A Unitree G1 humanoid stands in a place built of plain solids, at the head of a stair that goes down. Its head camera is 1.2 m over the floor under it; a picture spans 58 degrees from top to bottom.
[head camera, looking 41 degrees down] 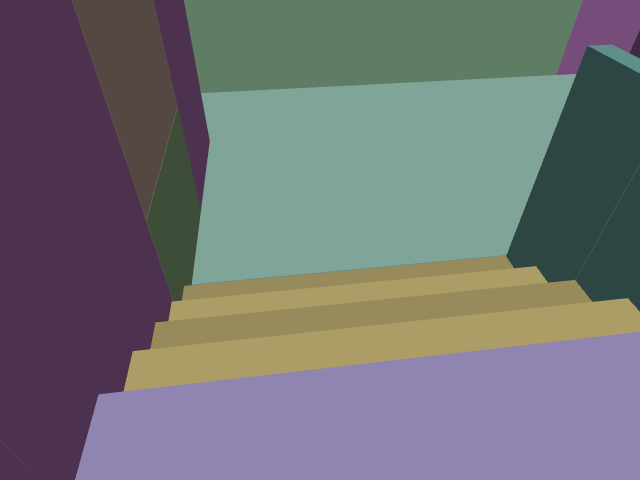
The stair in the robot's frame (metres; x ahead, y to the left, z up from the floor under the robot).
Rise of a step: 0.17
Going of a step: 0.27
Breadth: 2.00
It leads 7 degrees to the left of straight ahead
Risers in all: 5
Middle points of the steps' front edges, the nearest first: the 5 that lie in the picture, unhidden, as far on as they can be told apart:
0.81 -0.33 0.00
1.07 -0.29 -0.17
1.34 -0.26 -0.34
1.61 -0.22 -0.51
1.88 -0.19 -0.67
